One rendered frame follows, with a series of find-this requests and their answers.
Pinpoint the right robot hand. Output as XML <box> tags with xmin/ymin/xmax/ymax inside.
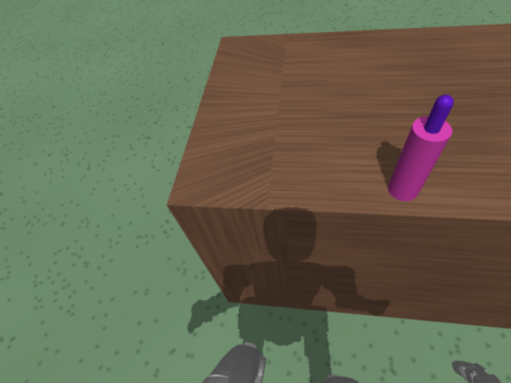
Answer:
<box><xmin>452</xmin><ymin>361</ymin><xmax>502</xmax><ymax>383</ymax></box>

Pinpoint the bottle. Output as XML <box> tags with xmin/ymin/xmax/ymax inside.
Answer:
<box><xmin>388</xmin><ymin>95</ymin><xmax>454</xmax><ymax>201</ymax></box>

